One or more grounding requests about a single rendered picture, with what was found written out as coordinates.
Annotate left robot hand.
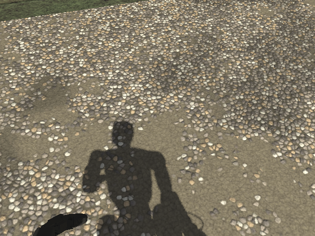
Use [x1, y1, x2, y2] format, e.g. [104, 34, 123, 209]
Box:
[32, 213, 88, 236]

